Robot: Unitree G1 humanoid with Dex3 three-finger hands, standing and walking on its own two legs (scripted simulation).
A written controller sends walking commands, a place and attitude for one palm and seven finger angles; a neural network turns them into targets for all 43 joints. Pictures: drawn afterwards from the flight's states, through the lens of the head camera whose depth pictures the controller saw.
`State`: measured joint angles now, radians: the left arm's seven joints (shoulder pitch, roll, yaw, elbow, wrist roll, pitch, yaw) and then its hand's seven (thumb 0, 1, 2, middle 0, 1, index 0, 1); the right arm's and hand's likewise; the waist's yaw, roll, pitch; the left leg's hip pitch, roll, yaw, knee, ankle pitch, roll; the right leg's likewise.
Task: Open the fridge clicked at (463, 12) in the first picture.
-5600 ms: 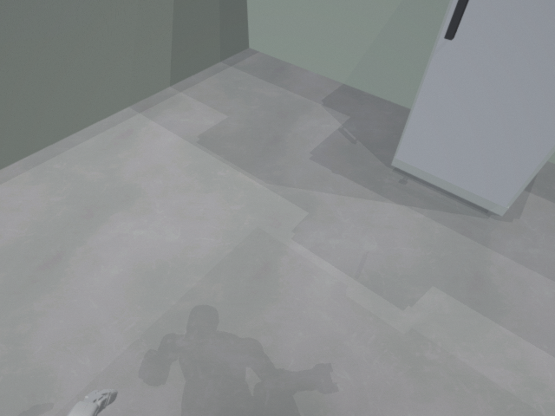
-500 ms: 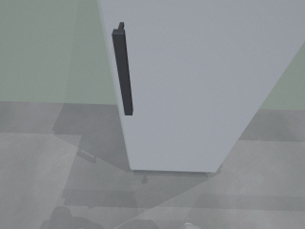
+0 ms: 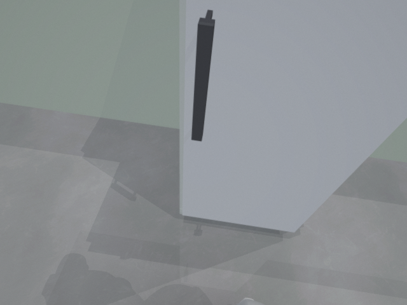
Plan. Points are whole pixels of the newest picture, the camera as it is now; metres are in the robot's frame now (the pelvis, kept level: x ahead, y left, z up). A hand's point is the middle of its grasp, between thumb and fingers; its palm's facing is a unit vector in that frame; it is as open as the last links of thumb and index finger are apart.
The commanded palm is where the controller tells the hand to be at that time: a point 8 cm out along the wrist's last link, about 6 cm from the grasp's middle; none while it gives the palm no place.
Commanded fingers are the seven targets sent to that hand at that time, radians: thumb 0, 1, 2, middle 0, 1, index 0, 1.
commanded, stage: come to a stop and stand still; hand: left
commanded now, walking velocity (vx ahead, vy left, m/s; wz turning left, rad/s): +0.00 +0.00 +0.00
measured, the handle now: (202, 85) +0.55 +0.05 +0.13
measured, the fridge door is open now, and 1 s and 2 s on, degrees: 0 0 0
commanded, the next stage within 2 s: look again from close up in 0.94 s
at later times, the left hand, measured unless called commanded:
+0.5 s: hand out of the picture -0.05 +0.18 -0.15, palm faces +0.01 -0.98 -0.19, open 7.4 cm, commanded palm none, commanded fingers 0.00 0.90 0.90 -0.20 -0.30 -0.20 -0.30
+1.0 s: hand out of the picture -0.09 +0.14 -0.16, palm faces +0.02 -0.99 -0.15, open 7.4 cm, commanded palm none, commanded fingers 0.00 0.90 0.90 -0.20 -0.30 -0.20 -0.30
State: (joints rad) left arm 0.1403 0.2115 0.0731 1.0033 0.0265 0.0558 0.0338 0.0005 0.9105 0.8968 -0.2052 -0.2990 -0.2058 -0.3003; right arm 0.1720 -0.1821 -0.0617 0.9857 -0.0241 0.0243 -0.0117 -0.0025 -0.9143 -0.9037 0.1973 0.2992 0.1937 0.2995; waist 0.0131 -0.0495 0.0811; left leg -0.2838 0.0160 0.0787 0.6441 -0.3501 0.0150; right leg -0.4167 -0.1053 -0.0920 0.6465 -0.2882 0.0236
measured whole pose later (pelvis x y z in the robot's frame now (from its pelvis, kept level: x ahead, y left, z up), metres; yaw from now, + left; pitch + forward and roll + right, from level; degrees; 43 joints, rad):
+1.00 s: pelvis -0.05 +0.00 +0.02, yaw -1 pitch -1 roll +0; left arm 0.36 0.09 -0.01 1.15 0.01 -0.01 0.05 0.01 0.91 0.90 -0.20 -0.30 -0.20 -0.30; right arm 0.34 -0.10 -0.01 1.18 -0.01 0.01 -0.03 0.00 -0.91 -0.90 0.20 0.30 0.20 0.30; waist -0.01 0.01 0.03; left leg -0.27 0.01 0.10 0.41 -0.13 0.03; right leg -0.12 0.03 -0.05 0.42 -0.29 -0.04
